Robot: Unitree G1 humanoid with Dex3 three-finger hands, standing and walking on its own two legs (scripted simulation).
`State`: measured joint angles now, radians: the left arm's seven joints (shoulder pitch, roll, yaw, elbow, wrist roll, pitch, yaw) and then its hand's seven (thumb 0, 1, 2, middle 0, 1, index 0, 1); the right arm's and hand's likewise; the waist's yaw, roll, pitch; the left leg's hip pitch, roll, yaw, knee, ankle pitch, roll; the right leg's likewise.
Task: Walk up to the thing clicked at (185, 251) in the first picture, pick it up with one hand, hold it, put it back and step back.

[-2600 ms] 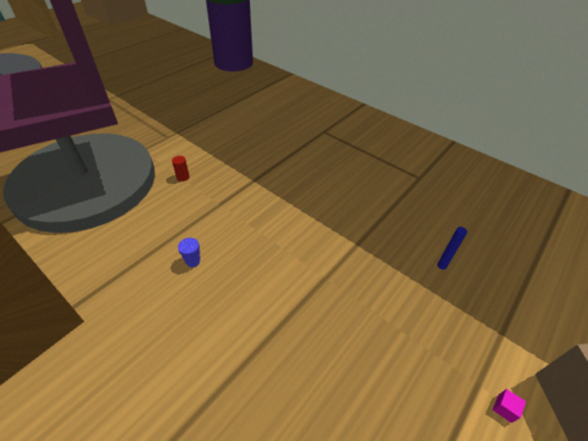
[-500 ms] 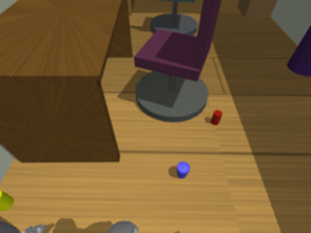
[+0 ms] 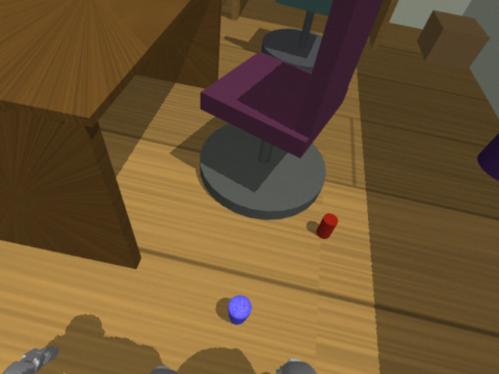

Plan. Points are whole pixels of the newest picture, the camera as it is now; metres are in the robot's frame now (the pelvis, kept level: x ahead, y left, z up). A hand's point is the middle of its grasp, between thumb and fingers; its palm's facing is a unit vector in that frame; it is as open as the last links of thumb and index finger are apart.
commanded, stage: walk up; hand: left
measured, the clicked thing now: (238, 312) +0.44 -0.04 -0.68
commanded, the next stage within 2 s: none
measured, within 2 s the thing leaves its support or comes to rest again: neither
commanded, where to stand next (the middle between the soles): +0.29 -0.46 m, yaw +37 degrees
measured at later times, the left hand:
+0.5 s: hand out of the picture +0.10 +0.06 -0.15, palm faces +0.17 -0.92 -0.34, open 7.4 cm
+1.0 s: hand out of the picture +0.12 -0.20 -0.16, palm faces +0.42 -0.85 -0.33, open 7.4 cm
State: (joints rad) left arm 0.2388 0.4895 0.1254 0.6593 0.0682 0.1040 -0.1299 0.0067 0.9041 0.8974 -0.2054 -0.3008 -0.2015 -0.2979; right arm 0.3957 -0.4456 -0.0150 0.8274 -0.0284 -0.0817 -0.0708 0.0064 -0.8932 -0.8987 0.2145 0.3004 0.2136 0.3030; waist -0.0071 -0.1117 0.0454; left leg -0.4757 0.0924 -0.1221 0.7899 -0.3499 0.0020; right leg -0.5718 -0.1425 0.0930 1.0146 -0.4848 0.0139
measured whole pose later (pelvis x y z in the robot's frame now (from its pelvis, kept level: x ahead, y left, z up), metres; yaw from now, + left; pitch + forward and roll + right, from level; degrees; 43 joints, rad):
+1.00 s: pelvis +0.19 -0.47 +0.00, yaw +29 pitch +0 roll +1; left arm 0.24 0.42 0.07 0.76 0.04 0.11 -0.05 0.01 0.90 0.90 -0.21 -0.30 -0.20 -0.30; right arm 0.35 -0.46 -0.06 0.89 -0.02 -0.09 -0.10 0.01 -0.90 -0.90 0.21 0.30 0.21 0.30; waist 0.03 -0.09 0.11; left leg -0.47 -0.04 0.09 0.84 -0.37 0.08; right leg -0.45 -0.05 -0.10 0.96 -0.50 -0.04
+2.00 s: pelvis +0.22 -0.53 +0.01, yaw +40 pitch -2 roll +0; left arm 0.23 0.39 0.01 0.96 0.02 -0.04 0.02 0.00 0.90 0.90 -0.21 -0.30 -0.20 -0.30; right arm 0.11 -0.39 -0.04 0.96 0.00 0.04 0.02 0.01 -0.90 -0.90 0.21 0.30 0.21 0.30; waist 0.01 0.02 0.08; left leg -0.35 0.01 0.00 0.77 -0.41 0.03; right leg -0.35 -0.08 -0.03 0.75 -0.37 0.04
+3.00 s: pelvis +0.22 -0.53 +0.04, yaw +35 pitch -2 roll +1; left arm 0.11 0.37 0.00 1.11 0.01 -0.01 0.01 0.01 0.90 0.90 -0.21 -0.30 -0.20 -0.30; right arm 0.09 -0.37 -0.05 1.12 -0.01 0.03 0.03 0.01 -0.90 -0.90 0.20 0.30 0.20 0.30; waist -0.01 0.00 0.08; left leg -0.16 0.03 0.10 0.43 -0.24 0.00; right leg -0.22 -0.03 0.08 0.45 -0.20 0.04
